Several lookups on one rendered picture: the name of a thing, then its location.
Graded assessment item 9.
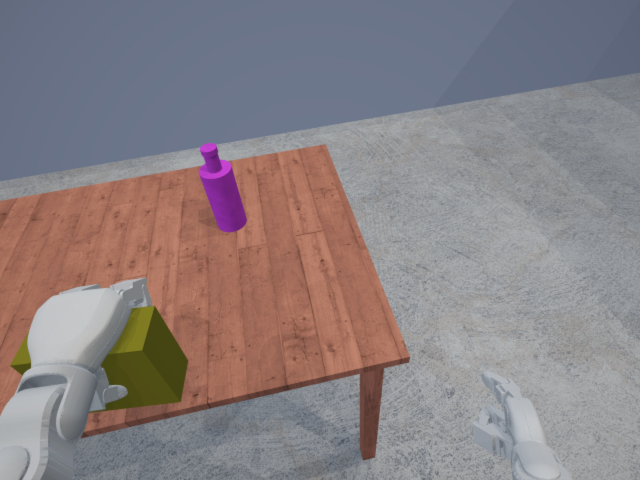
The sponge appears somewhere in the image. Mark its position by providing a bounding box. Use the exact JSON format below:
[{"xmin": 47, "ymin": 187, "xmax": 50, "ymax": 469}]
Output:
[{"xmin": 10, "ymin": 306, "xmax": 188, "ymax": 413}]

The robot right hand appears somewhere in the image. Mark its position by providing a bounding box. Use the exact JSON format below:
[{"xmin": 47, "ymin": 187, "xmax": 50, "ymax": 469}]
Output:
[{"xmin": 472, "ymin": 371, "xmax": 549, "ymax": 461}]

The table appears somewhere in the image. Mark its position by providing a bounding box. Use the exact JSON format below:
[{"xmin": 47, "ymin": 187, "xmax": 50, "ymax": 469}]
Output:
[{"xmin": 0, "ymin": 144, "xmax": 410, "ymax": 460}]

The robot left hand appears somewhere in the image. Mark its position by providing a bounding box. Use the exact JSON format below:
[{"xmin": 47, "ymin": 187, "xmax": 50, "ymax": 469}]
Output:
[{"xmin": 27, "ymin": 278, "xmax": 152, "ymax": 412}]

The robot left forearm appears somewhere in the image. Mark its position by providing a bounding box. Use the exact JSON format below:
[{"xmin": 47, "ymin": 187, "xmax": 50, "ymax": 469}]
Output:
[{"xmin": 0, "ymin": 363, "xmax": 98, "ymax": 480}]

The robot right forearm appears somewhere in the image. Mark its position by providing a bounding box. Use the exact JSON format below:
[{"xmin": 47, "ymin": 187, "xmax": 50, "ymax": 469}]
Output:
[{"xmin": 511, "ymin": 441, "xmax": 573, "ymax": 480}]

